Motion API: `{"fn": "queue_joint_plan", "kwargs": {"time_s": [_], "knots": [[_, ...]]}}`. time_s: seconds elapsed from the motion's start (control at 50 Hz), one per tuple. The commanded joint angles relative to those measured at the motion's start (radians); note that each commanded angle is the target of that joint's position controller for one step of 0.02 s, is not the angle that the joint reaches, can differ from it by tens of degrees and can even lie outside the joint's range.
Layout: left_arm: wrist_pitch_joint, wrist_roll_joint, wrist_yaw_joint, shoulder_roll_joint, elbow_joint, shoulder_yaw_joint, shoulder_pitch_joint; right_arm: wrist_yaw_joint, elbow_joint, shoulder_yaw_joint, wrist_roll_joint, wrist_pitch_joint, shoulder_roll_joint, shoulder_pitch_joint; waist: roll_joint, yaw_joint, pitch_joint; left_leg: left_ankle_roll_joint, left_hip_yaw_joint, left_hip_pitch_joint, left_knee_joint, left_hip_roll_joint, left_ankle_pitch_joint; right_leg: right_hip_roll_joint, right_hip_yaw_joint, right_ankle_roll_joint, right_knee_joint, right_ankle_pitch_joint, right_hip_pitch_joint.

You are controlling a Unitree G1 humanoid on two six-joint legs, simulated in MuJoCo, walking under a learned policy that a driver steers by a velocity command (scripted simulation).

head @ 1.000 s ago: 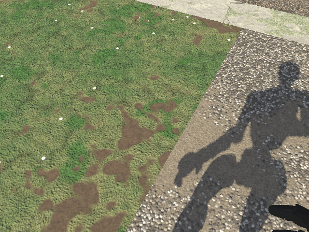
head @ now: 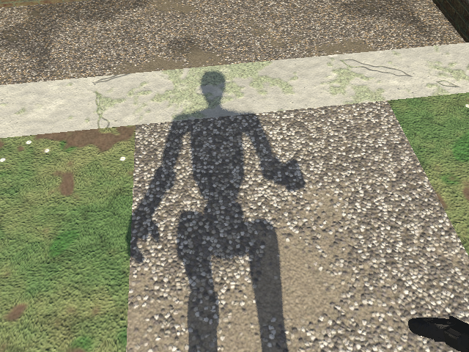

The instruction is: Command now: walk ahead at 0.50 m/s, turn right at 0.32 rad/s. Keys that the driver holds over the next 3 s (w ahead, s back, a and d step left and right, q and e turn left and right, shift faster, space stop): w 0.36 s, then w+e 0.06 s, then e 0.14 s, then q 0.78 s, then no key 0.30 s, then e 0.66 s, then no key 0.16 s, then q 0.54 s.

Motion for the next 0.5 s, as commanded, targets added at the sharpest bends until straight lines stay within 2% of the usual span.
{"fn": "queue_joint_plan", "kwargs": {"time_s": [0.02,0.04,0.06,0.08,0.1,0.12,0.14,0.18,0.22,0.28,0.32,0.36,0.4,0.42,0.44,0.46,0.48,0.5], "knots": [[-0.019,-0.012,-0.002,0.014,-0.065,-0.011,0.113,-0.011,0.013,-0.094,-0.025,-0.010,-0.280,0.335,0.182,-0.129,-0.329,0.265,-0.514,0.777,-0.047,0.339,-0.150,-0.010,-0.038,0.019,0.579,0.221,-0.473],[-0.028,-0.018,0.000,0.059,-0.055,-0.010,0.120,0.003,0.038,-0.083,0.009,-0.005,-0.218,0.375,0.254,-0.141,-0.318,0.295,-0.781,0.815,-0.186,0.404,-0.417,-0.007,-0.016,0.036,0.733,-0.100,-0.652],[-0.030,-0.024,-0.002,0.132,-0.063,0.009,0.007,0.000,0.030,-0.064,0.022,-0.001,-0.153,0.323,0.130,-0.161,-0.164,0.253,-0.681,0.698,-0.209,0.378,-0.512,-0.057,-0.001,0.033,0.796,-0.033,-0.726],[-0.030,-0.015,-0.001,0.135,-0.084,0.008,-0.085,-0.004,0.018,-0.054,0.011,0.008,-0.131,0.264,0.051,-0.151,-0.079,0.220,-0.547,0.571,-0.218,0.337,-0.445,-0.098,-0.049,0.030,0.782,0.037,-0.717],[-0.035,0.001,-0.003,0.121,-0.101,0.007,-0.139,-0.006,0.021,-0.045,0.003,0.014,-0.113,0.225,0.026,-0.131,-0.005,0.217,-0.450,0.454,-0.244,0.297,-0.342,-0.130,-0.074,0.029,0.719,0.090,-0.706],[-0.037,0.007,-0.007,0.106,-0.100,0.008,-0.141,-0.009,0.021,-0.037,-0.005,0.012,-0.094,0.205,0.045,-0.102,0.012,0.205,-0.383,0.386,-0.265,0.263,-0.255,-0.166,-0.083,0.027,0.658,0.135,-0.660],[-0.036,0.005,-0.010,0.087,-0.093,0.005,-0.124,-0.009,0.024,-0.033,-0.007,0.009,-0.083,0.199,0.068,-0.087,0.009,0.199,-0.335,0.350,-0.285,0.236,-0.190,-0.180,-0.096,0.030,0.618,0.158,-0.616],[-0.034,0.006,-0.012,0.053,-0.086,-0.004,-0.118,-0.011,0.038,-0.034,0.005,0.004,-0.094,0.215,0.080,-0.081,0.000,0.216,-0.263,0.329,-0.311,0.224,-0.076,-0.191,-0.125,0.042,0.546,0.180,-0.600],[-0.037,0.014,-0.013,0.033,-0.108,-0.015,-0.181,-0.016,0.054,-0.043,0.012,0.004,-0.129,0.237,0.060,-0.093,0.013,0.229,-0.211,0.332,-0.336,0.229,0.014,-0.202,-0.143,0.058,0.429,0.249,-0.626],[-0.047,0.013,-0.023,0.011,-0.124,-0.027,-0.276,-0.022,0.072,-0.047,0.019,0.014,-0.152,0.266,0.048,-0.124,0.020,0.204,-0.119,0.332,-0.346,0.200,0.071,-0.191,-0.168,0.066,0.228,0.419,-0.586],[-0.053,0.007,-0.032,0.008,-0.133,-0.030,-0.338,-0.024,0.089,-0.047,0.025,0.021,-0.162,0.301,0.047,-0.148,0.030,0.190,-0.079,0.328,-0.341,0.190,0.081,-0.169,-0.189,0.071,0.126,0.503,-0.534],[-0.057,0.000,-0.041,0.013,-0.148,-0.030,-0.392,-0.024,0.110,-0.047,0.029,0.029,-0.168,0.343,0.048,-0.165,0.042,0.185,-0.080,0.358,-0.331,0.210,0.078,-0.155,-0.196,0.066,0.071,0.530,-0.515],[-0.057,-0.006,-0.052,0.025,-0.159,-0.027,-0.421,-0.027,0.125,-0.050,0.029,0.039,-0.178,0.357,0.055,-0.163,0.050,0.171,-0.069,0.433,-0.313,0.244,0.096,-0.149,-0.196,0.043,0.032,0.497,-0.531],[-0.057,-0.006,-0.057,0.032,-0.165,-0.026,-0.429,-0.029,0.131,-0.053,0.029,0.044,-0.183,0.359,0.056,-0.157,0.051,0.162,-0.061,0.467,-0.297,0.260,0.124,-0.146,-0.197,0.027,0.019,0.464,-0.530],[-0.056,-0.002,-0.061,0.042,-0.164,-0.021,-0.419,-0.032,0.135,-0.055,0.026,0.050,-0.187,0.348,0.058,-0.140,0.046,0.145,-0.041,0.494,-0.253,0.260,0.236,-0.134,-0.203,0.010,-0.001,0.431,-0.501],[-0.057,0.007,-0.062,0.061,-0.151,-0.011,-0.363,-0.038,0.133,-0.056,0.023,0.056,-0.193,0.330,0.063,-0.101,0.006,0.121,-0.006,0.511,-0.164,0.242,0.427,-0.102,-0.225,-0.010,-0.026,0.422,-0.413],[-0.057,0.016,-0.060,0.096,-0.113,0.010,-0.242,-0.045,0.126,-0.053,0.022,0.062,-0.187,0.315,0.050,-0.037,-0.074,0.087,0.041,0.491,-0.008,0.200,0.584,-0.064,-0.250,-0.038,-0.062,0.476,-0.240],[-0.056,0.021,-0.051,0.155,-0.087,0.031,-0.124,-0.054,0.103,-0.044,0.006,0.061,-0.169,0.315,0.011,0.009,-0.167,0.036,0.088,0.364,0.197,0.153,0.490,-0.125,-0.173,-0.073,-0.044,0.678,-0.013]]}}
Next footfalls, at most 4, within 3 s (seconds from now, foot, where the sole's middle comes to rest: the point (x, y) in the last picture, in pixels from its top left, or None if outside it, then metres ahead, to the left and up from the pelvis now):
0.50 right None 0.43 -0.14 -0.76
1.02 left None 0.47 0.08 -0.76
1.48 right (319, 336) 0.54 -0.14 -0.76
1.78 left None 0.43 0.09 -0.76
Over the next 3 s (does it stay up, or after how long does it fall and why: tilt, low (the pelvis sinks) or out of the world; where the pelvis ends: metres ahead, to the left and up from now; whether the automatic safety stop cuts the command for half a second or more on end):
stays up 0.48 -0.06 0.02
